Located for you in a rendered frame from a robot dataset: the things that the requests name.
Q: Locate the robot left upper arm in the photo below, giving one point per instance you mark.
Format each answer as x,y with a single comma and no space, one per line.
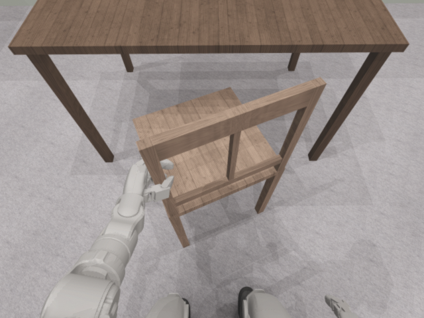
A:
78,296

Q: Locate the robot right shin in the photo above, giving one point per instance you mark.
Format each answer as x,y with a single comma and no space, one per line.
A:
255,291

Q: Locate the right robot thigh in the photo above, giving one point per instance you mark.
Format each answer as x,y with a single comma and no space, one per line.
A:
263,305

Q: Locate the left robot forearm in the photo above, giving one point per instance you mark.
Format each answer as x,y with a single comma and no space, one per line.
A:
113,248

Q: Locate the table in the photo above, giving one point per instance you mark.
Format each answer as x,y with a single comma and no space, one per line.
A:
207,27

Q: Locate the right robot hand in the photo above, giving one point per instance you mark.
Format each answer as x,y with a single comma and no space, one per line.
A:
341,308

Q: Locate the left robot hand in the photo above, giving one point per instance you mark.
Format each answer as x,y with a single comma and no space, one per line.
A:
138,179

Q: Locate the chair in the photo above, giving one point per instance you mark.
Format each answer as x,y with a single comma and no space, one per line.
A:
217,148

